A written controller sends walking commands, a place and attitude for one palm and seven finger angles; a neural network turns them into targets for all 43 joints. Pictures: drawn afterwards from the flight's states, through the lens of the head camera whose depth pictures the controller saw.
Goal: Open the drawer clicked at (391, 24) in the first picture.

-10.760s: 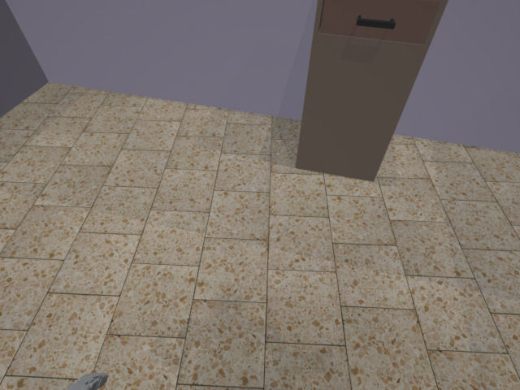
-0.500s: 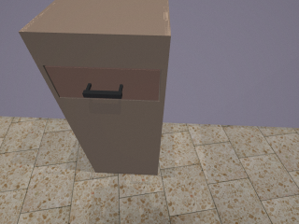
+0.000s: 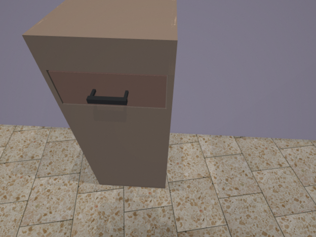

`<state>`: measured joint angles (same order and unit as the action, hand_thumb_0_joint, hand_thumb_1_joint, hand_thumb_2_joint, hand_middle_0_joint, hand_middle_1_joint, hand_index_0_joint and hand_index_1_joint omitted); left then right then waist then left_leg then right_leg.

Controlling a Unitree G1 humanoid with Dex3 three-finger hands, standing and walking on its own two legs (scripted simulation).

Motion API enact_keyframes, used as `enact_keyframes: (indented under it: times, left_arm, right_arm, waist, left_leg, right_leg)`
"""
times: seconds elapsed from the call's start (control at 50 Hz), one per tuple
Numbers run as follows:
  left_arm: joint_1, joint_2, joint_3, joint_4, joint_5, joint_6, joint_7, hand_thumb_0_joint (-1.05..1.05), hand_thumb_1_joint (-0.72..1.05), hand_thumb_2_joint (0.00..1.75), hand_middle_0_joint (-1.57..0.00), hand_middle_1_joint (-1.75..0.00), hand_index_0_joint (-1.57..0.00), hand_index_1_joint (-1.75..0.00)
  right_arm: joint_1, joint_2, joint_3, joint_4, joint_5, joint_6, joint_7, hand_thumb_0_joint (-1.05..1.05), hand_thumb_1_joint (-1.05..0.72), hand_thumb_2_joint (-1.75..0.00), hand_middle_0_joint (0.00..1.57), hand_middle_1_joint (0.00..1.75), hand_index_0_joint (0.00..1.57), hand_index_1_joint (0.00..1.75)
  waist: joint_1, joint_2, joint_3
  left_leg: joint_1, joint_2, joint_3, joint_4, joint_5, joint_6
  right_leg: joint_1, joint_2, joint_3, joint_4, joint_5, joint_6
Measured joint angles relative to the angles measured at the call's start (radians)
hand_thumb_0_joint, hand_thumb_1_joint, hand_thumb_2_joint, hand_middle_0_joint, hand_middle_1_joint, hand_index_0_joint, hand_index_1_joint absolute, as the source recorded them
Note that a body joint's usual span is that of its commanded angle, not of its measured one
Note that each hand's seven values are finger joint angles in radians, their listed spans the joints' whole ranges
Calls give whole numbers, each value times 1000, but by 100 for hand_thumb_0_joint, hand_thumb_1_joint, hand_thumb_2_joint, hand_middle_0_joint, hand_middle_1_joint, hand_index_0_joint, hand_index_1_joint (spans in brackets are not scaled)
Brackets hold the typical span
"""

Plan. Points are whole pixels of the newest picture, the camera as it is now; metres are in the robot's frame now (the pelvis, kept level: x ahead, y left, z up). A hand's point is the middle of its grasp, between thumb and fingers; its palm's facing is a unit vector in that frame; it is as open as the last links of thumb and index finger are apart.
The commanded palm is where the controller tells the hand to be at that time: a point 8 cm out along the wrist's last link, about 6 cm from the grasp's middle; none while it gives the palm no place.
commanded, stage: look again from close up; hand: left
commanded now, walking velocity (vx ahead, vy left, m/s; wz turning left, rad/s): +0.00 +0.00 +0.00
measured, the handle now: (108, 96) +0.54 +0.20 +0.05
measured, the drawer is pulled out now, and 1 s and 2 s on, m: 0.00 0.00 0.00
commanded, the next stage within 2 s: raise the hand with hooked fingers in 0.38 s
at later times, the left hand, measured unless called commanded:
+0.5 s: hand out of the picture +0.02 +0.20 -0.17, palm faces +0.00 -0.98 -0.22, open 7.4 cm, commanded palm +0.09 +0.25 -0.06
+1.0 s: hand (59, 228) +0.16 +0.25 -0.04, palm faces -0.03 -0.11 -0.99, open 9.1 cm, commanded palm +0.15 +0.26 +0.03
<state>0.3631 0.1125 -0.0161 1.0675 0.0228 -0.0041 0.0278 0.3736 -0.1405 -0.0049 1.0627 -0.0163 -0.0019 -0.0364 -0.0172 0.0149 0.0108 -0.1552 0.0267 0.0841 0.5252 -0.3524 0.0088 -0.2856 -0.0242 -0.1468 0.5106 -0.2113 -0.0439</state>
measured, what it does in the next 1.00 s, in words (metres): stands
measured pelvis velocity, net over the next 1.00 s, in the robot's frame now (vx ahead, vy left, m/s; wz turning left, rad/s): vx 0.00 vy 0.01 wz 0.06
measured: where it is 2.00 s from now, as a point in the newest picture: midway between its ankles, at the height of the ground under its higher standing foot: outside the picture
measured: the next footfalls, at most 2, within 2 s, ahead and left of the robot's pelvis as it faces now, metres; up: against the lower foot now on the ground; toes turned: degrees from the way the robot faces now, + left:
none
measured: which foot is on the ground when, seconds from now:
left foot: down 0.00-1.00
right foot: down 0.00-1.00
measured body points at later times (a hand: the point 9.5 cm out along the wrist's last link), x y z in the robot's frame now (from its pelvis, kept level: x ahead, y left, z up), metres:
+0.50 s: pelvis -0.01 +0.02 +0.01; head -0.02 +0.03 +0.46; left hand +0.02 +0.26 -0.15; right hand +0.00 -0.21 -0.15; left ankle -0.04 +0.11 -0.73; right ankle +0.04 -0.09 -0.73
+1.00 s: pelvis +0.00 +0.01 -0.03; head +0.04 +0.01 +0.42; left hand +0.15 +0.25 +0.01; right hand +0.28 -0.19 -0.08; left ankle -0.04 +0.11 -0.73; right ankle +0.05 -0.08 -0.73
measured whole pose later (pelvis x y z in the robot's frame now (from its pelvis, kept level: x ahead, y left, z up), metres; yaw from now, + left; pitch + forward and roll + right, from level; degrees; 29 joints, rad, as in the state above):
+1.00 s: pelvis +0.00 +0.01 -0.03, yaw +4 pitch +8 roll +1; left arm 0.43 0.37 -0.06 -0.02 1.12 -0.13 0.43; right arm 0.02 -0.27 -0.05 0.48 -0.08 0.09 0.03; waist 0.13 -0.02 -0.07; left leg -0.49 -0.04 0.05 0.79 -0.45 0.03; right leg -0.63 0.04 0.04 0.81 -0.33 -0.04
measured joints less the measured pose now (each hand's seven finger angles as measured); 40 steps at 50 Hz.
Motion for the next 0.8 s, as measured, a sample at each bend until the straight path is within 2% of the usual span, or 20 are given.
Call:
enact_keyframes:
  times: [0.12, 0.24, 0.5, 0.52, 0.56, 0.6, 0.64, 0.68, 0.72, 0.76, 0.8]
  left_arm:
    - [-34, 45, 19, -20, -2, -1, 3, 1, 91, 90, -20, -30, -20, -30]
    - [-82, 77, 23, -44, -6, -7, 4, 1, 91, 90, -20, -30, -20, -30]
    - [-83, 68, 6, -22, -4, -4, 10, 0, 91, 90, -20, -30, -20, -30]
    - [-47, 71, 0, -150, 44, 55, 9, 1, 91, 90, -20, -30, -20, -30]
    - [41, 95, -35, -476, 140, 88, 53, 1, 90, 89, -20, -31, -21, -30]
    - [76, 122, -67, -710, 229, 89, 116, 2, 88, 89, -21, -32, -21, -31]
    - [46, 149, -83, -841, 366, 65, 168, 2, 86, 88, -21, -33, -21, -32]
    - [-6, 169, -76, -901, 529, 29, 221, 1, 83, 87, -21, -35, -21, -34]
    - [-37, 180, -58, -933, 688, -6, 277, 1, 80, 85, -21, -37, -21, -36]
    - [-37, 181, -47, -965, 817, -38, 319, 1, 76, 84, -21, -39, -21, -39]
    - [-17, 175, -51, -992, 917, -63, 341, 1, 72, 82, -21, -42, -21, -41]
  right_arm:
    - [-18, -29, -8, -16, 2, -5, 3, 0, -91, -90, 20, 30, 19, 30]
    - [-48, -50, -3, -15, 3, -10, 6, 0, -91, -90, 20, 30, 19, 30]
    - [-79, -44, 9, 8, 6, -3, 19, 0, -91, -90, 20, 30, 19, 30]
    - [-67, -45, 20, -32, 21, -9, 14, 1, -91, -90, 20, 30, 19, 30]
    - [-21, -46, 28, -119, 42, -94, -10, 1, -91, -90, 20, 30, 20, 30]
    - [-3, -51, 27, -183, 53, -176, -29, 1, -91, -90, 20, 30, 20, 30]
    - [-20, -70, 26, -242, 35, -209, -31, 1, -91, -90, 20, 30, 20, 30]
    - [-61, -90, 17, -302, 14, -198, -14, 1, -91, -90, 20, 30, 20, 30]
    - [-114, -103, 3, -363, -6, -156, 11, 1, -91, -90, 20, 30, 20, 30]
    - [-174, -113, -8, -427, -18, -98, 39, 1, -91, -90, 20, 30, 20, 30]
    - [-229, -125, -18, -485, -22, -39, 61, 1, -91, -90, 20, 30, 20, 30]
  waist:
    - [1, -8, -29]
    - [9, -12, -23]
    - [17, -14, 2]
    - [24, -18, 19]
    - [44, -26, 24]
    - [36, -18, 8]
    - [14, 4, -12]
    - [5, 24, -43]
    - [12, 31, -76]
    - [26, 25, -91]
    - [46, 12, -92]
  left_leg:
    - [5, 4, 4, 12, -9, 3]
    - [37, -6, 11, -23, 12, 11]
    - [53, -29, 30, -80, 52, 31]
    - [51, -32, 38, -69, 48, 33]
    - [42, -50, 50, -65, 46, 35]
    - [14, -72, 38, -46, 44, 38]
    - [-41, -86, 11, 3, 33, 46]
    - [-103, -91, -2, 50, 18, 47]
    - [-161, -88, 3, 88, 3, 44]
    - [-203, -83, 18, 120, -12, 43]
    - [-232, -78, 28, 144, -25, 43]
  right_leg:
    - [8, 4, 4, 1, 1, 3]
    - [35, -2, 12, -29, 23, 13]
    - [48, -17, 31, -86, 72, 35]
    - [37, -20, 39, -65, 67, 35]
    - [-4, -26, 76, 6, 9, 20]
    - [-41, -21, 118, 52, -8, 14]
    - [-80, -6, 153, 87, -10, 24]
    - [-132, 15, 182, 123, -31, 23]
    - [-191, 37, 214, 159, -48, 15]
    - [-237, 53, 239, 184, -39, 14]
    - [-270, 61, 249, 208, -41, 18]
